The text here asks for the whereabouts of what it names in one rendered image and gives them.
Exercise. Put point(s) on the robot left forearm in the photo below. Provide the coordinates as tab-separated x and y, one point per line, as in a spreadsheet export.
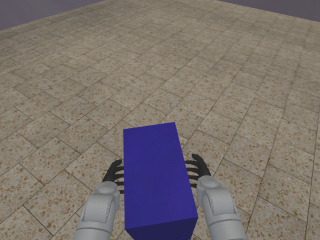
98	213

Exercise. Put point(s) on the robot right hand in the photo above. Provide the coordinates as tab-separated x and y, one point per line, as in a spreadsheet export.
201	169

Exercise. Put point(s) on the robot left hand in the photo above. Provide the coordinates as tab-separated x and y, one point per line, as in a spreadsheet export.
111	176

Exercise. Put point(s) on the carton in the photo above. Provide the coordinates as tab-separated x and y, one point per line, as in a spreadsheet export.
158	198

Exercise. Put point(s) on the robot right forearm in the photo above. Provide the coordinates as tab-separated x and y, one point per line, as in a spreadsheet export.
220	211

